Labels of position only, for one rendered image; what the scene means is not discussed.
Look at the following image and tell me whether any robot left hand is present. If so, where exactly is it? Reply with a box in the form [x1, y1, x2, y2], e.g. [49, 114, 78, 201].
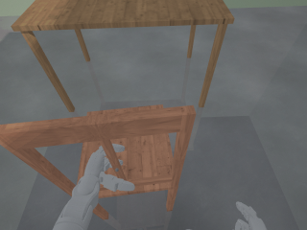
[83, 144, 135, 192]

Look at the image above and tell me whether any robot right hand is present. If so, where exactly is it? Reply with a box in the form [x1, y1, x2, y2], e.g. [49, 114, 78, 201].
[233, 201, 267, 230]

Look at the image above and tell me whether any robot left forearm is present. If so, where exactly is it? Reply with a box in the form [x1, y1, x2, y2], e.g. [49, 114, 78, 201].
[53, 174, 101, 230]

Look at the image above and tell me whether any table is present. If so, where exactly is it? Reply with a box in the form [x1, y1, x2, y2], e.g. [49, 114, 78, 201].
[11, 0, 235, 112]

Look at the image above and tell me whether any chair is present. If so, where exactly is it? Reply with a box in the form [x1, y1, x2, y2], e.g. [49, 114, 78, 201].
[0, 104, 197, 220]

